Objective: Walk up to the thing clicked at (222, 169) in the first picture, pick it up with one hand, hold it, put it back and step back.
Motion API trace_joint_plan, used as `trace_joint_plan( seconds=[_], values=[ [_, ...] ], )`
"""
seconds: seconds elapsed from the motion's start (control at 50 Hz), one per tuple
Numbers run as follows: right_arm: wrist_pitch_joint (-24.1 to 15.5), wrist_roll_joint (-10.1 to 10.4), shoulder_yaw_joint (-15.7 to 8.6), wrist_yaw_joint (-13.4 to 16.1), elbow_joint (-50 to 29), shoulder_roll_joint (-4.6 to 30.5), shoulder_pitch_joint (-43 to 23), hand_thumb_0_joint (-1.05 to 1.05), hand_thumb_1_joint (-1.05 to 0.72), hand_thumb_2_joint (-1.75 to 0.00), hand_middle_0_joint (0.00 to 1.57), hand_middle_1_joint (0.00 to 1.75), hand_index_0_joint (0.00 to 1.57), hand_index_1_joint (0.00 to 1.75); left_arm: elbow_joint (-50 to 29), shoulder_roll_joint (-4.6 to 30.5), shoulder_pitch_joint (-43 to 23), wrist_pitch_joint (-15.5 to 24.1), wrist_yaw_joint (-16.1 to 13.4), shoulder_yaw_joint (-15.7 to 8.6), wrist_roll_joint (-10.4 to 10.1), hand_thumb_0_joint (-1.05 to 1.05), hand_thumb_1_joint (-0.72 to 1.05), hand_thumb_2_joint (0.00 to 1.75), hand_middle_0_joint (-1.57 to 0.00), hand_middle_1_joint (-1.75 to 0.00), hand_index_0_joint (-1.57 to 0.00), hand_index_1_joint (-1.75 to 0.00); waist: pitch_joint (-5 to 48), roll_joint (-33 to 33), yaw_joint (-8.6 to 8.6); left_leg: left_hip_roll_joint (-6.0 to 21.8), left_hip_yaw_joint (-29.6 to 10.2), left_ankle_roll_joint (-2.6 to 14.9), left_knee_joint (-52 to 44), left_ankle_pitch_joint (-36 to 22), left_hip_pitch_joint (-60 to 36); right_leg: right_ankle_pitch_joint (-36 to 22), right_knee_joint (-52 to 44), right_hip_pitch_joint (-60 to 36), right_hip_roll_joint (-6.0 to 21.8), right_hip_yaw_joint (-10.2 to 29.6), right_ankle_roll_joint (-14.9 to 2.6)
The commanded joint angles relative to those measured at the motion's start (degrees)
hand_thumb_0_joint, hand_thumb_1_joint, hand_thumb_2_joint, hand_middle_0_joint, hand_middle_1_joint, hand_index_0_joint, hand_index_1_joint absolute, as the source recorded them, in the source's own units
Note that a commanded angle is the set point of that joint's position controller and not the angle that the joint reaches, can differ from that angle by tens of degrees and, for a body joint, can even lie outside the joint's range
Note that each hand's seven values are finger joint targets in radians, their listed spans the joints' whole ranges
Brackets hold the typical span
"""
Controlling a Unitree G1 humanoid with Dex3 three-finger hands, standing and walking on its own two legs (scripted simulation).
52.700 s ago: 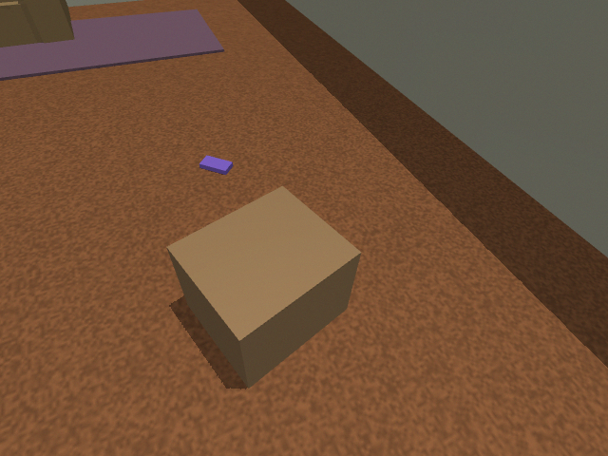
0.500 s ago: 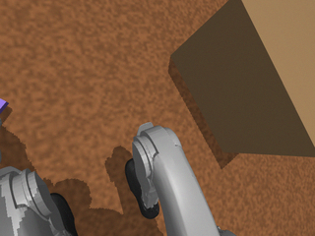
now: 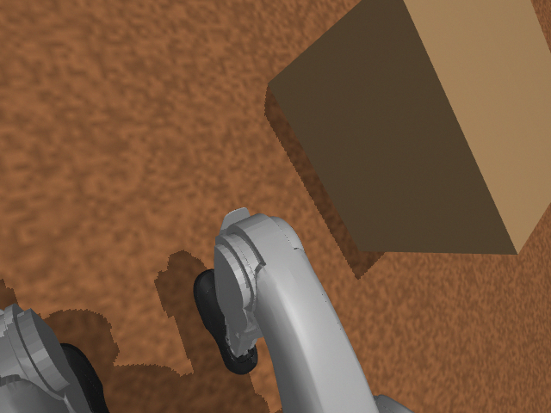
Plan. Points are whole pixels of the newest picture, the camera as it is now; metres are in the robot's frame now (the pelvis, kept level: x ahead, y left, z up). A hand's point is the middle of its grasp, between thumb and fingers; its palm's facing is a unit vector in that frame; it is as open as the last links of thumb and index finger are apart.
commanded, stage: rest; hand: left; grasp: from above
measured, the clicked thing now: out of the picture +0.43 +0.31 -0.29
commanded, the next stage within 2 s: open in 0.36 s
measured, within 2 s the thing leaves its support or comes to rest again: neither
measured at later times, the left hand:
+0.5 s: hand out of the picture +0.45 +0.29 -0.25, palm faces -0.25 -0.38 -0.89, open 10.3 cm
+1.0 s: hand out of the picture +0.44 +0.29 -0.26, palm faces -0.25 -0.37 -0.89, open 12.2 cm
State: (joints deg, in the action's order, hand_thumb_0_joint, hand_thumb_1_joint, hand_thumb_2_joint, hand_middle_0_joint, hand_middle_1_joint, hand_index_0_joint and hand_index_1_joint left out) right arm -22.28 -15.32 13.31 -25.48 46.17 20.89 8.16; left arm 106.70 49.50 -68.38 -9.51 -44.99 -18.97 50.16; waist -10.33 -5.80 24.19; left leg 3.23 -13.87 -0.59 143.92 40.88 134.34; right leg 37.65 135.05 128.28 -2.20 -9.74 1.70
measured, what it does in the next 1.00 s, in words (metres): stands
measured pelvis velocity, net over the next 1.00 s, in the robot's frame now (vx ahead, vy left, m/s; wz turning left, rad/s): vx -0.01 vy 0.00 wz -0.03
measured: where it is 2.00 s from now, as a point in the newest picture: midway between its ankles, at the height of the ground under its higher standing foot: (168, 377)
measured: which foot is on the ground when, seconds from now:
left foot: down 0.00-1.00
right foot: down 0.00-1.00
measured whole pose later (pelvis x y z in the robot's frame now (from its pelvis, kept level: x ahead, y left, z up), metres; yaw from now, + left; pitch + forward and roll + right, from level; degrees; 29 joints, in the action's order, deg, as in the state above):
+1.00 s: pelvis -0.01 +0.00 +0.01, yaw -2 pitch +26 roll -15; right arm -24.6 -14.8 18.6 -23.9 42.4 22.3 7.6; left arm 106.9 56.0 -69.3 -10.2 -44.8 -16.2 48.0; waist -15.2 -8.6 26.5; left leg 3.3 -16.2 0.0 143.6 39.8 132.5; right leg 35.8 132.4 125.0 -3.0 -11.7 2.7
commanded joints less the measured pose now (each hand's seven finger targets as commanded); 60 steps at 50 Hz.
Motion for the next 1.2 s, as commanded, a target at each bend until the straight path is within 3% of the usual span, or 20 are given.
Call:
trace_joint_plan(
  seconds=[0.0,0.02,0.1,0.12,0.14,0.18,0.26,0.28,0.3,0.32,0.34,0.44,0.54,0.6,0.66,0.9,1.02,1.08,1.14,1.18],
  values=[
    [-0.09,0.04,-3.93,-0.55,1.29,18.58,13.21,0.0,-0.91,-0.9,0.2,0.3,0.2,0.3,-5.86,11.28,-17.75,0.24,-3.41,2.76,1.5,0.0,0.69,0.59,-1.08,-0.56,-1.1,-0.55,37.51,30.95,3.58,0.3,6.24,0.29,-12.75,-13.71,-28.73,-16.18,-11.78,-21.99,-1.74,-5.17,-2.75],
    [-0.22,-0.2,-3.73,-0.6,1.62,19.01,13.79,0.0,-0.91,-0.9,0.2,0.3,0.2,0.3,-4.98,13.22,-16.85,0.33,-3.71,1.18,1.06,0.0,0.7,0.61,-1.09,-0.59,-1.1,-0.57,37.45,29.61,3.75,0.37,6.34,0.48,-12.86,-13.72,-28.24,-16.44,-12.64,-23.42,-1.99,-5.25,-2.52],
    [-0.56,0.38,-3.55,-0.33,1.06,19.75,12.89,0.0,-0.9,-0.9,0.2,0.3,0.2,0.3,-4.85,13.61,-16.78,0.29,-3.45,2.39,0.75,0.0,0.7,0.6,-1.1,-0.56,-1.11,-0.54,36.67,28.66,3.93,0.4,5.75,0.72,-13.26,-11.79,-27.2,-14.88,-13.44,-23.03,-2.23,-5.16,-2.39],
    [-0.41,0.48,-3.38,-0.26,1.44,19.54,13.71,0.0,-0.91,-0.9,0.2,0.3,0.2,0.3,-3.58,14.94,-15.44,0.13,-3.71,1.0,1.03,0.0,0.69,0.59,-1.08,-0.56,-1.1,-0.54,37.06,27.9,3.79,0.51,5.46,0.7,-13.38,-12.55,-27.13,-15.62,-13.52,-23.7,-2.33,-5.39,-2.34],
    [-0.29,0.58,-3.27,-0.22,0.97,19.29,13.32,0.0,-0.91,-0.9,0.2,0.3,0.2,0.3,-4.3,14.48,-15.39,0.04,-3.67,1.61,0.85,0.0,0.7,0.59,-1.08,-0.57,-1.1,-0.55,37.35,28.32,3.41,0.41,5.72,0.71,-13.17,-12.86,-27.23,-15.87,-13.52,-24.23,-2.34,-5.15,-2.37],
    [-0.62,0.17,-2.63,-0.3,0.58,19.07,13.4,0.0,-0.91,-0.9,0.2,0.3,0.2,0.3,-4.04,13.98,-15.26,0.04,-3.05,2.3,0.49,0.0,0.71,0.62,-1.09,-0.58,-1.1,-0.56,36.2,27.23,4.52,0.32,5.94,1.01,-12.23,-13.07,-26.23,-16.27,-13.38,-24.54,-2.3,-5.26,-2.12],
    [-0.88,0.51,-1.77,-0.16,0.65,19.37,13.45,0.0,-0.9,-0.9,0.2,0.3,0.2,0.3,-3.56,15.6,-15.27,-0.07,-3.02,1.86,0.27,0.0,0.71,0.59,-1.1,-0.55,-1.11,-0.54,35.23,28.31,4.7,0.76,4.59,0.57,-13.51,-13.13,-27.44,-16.22,-12.89,-23.6,-2.18,-5.98,-2.22],
    [-1.03,0.38,-1.75,-0.11,0.13,19.44,12.46,0.0,-0.9,-0.9,0.2,0.3,0.2,0.3,-3.3,14.57,-14.76,-0.13,-2.7,3.05,0.01,0.0,0.72,0.58,-1.1,-0.55,-1.11,-0.53,33.78,27.25,5.05,0.62,4.55,0.69,-13.31,-11.44,-26.46,-15.07,-12.93,-23.06,-2.22,-5.9,-2.15],
    [-1.04,0.71,-1.67,0.0,0.43,19.74,13.52,0.0,-0.9,-0.9,0.2,0.3,0.2,0.3,-3.02,15.91,-14.52,-0.09,-3.12,1.96,0.21,0.0,0.72,0.58,-1.09,-0.56,-1.11,-0.54,34.14,27.74,4.66,0.8,4.41,0.69,-14.04,-11.78,-26.7,-15.08,-13.51,-23.88,-2.42,-5.98,-2.26],
    [-0.92,0.66,-1.3,-0.05,-0.11,19.28,13.03,0.0,-0.91,-0.9,0.2,0.3,0.2,0.3,-3.37,15.56,-14.52,-0.19,-3.1,2.27,0.08,0.0,0.71,0.6,-1.1,-0.56,-1.11,-0.54,34.38,27.72,4.44,0.82,4.43,0.53,-13.65,-12.43,-27.04,-15.79,-13.22,-24.03,-2.45,-5.87,-2.26],
    [-1.26,0.31,-1.18,0.03,-0.39,19.33,12.04,0.0,-0.91,-0.9,0.2,0.3,0.2,0.3,-3.41,14.69,-14.71,-0.2,-2.53,3.53,-0.24,0.0,0.72,0.58,-1.09,-0.56,-1.11,-0.54,32.96,27.63,5.28,0.57,4.63,0.7,-13.29,-11.21,-25.94,-14.82,-13.0,-23.3,-2.32,-5.87,-2.19],
    [-1.5,0.96,-0.52,0.61,-0.48,19.56,12.33,0.0,-0.9,-0.9,0.2,0.3,0.2,0.3,-2.63,16.41,-13.23,-0.26,-2.2,3.24,-0.12,0.0,0.72,0.59,-1.11,-0.53,-1.12,-0.52,33.22,27.17,4.67,0.82,4.0,0.62,-14.07,-10.85,-26.17,-14.18,-13.6,-23.59,-2.65,-6.25,-2.26],
    [-1.69,0.61,0.28,0.64,-1.45,19.07,11.97,0.0,-0.89,-0.9,0.2,0.3,0.2,0.3,-3.34,15.92,-14.25,-0.29,-2.2,4.33,-0.27,0.0,0.32,0.61,-0.72,-0.61,-0.73,-0.59,32.21,27.08,5.26,0.9,3.8,0.62,-13.62,-11.44,-26.29,-15.13,-13.47,-24.19,-2.55,-6.41,-2.02],
    [-1.85,0.57,0.3,0.93,-1.33,19.94,11.24,0.0,-0.89,-0.9,0.2,0.3,0.2,0.3,-3.91,16.67,-14.17,-0.35,-2.15,4.76,-0.74,0.0,0.08,0.62,-0.62,-0.61,-0.62,-0.61,31.51,27.72,5.81,0.97,3.78,0.51,-14.21,-10.2,-26.5,-14.17,-13.86,-24.02,-2.71,-6.38,-2.07],
    [-1.98,0.9,0.38,1.08,-1.32,20.18,11.67,0.0,-0.89,-0.9,0.2,0.3,0.2,0.3,-4.01,17.55,-13.96,-0.47,-2.29,4.4,-0.54,0.0,-0.04,0.64,-0.52,-0.63,-0.52,-0.63,31.09,27.32,5.46,1.13,3.54,0.54,-14.26,-10.15,-26.41,-14.28,-14.12,-24.18,-2.68,-6.38,-2.0],
    [-2.2,1.17,0.38,1.37,-1.89,20.72,12.42,0.0,-0.89,-0.9,0.2,0.3,0.2,0.3,-4.5,18.09,-14.05,-0.93,-2.6,4.04,-0.98,0.0,-0.3,0.85,-0.32,-0.82,-0.31,-0.83,31.73,29.09,5.9,1.54,2.84,0.14,-15.3,-10.79,-28.77,-15.14,-14.48,-25.31,-2.64,-6.8,-2.12],
    [-2.48,1.06,0.71,1.33,-2.25,21.07,12.52,0.0,-0.89,-0.9,0.2,0.3,0.2,0.3,-5.68,17.3,-14.72,-1.21,-1.98,5.1,-2.32,0.0,-0.37,0.9,-0.25,-0.88,-0.24,-0.89,31.51,28.32,6.15,1.56,3.15,0.22,-14.76,-11.89,-28.26,-16.0,-14.94,-26.02,-2.62,-6.69,-1.89],
    [-2.64,0.73,1.41,1.27,-2.9,20.73,12.32,0.0,-0.89,-0.9,0.2,0.3,0.2,0.3,-6.44,15.93,-14.28,-1.29,-1.26,6.65,-3.08,0.0,-0.41,0.96,-0.22,-0.93,-0.21,-0.94,31.38,27.65,7.06,1.29,3.48,0.39,-13.95,-12.48,-28.39,-17.08,-14.84,-27.12,-2.78,-6.59,-1.66],
    [-2.58,1.2,0.95,1.38,-2.35,21.13,13.06,0.0,-0.89,-0.9,0.2,0.3,0.2,0.3,-6.09,17.17,-13.39,-1.45,-1.43,5.6,-3.17,0.0,-0.45,0.97,-0.18,-0.96,-0.17,-0.96,32.39,28.54,5.74,1.62,2.96,0.09,-15.05,-13.15,-29.44,-17.28,-14.96,-27.43,-2.93,-6.81,-1.94],
    [-2.61,1.02,1.27,1.17,-2.53,20.73,12.84,0.0,-0.89,-0.9,0.2,0.3,0.2,0.3,-6.42,15.43,-14.11,-1.7,-1.2,6.59,-3.3,0.0,-0.46,1.01,-0.16,-0.99,-0.15,-1.0,31.37,29.13,6.15,1.65,2.71,-0.13,-15.1,-13.23,-29.54,-17.18,-14.34,-26.18,-2.55,-7.13,-2.05]
  ],
)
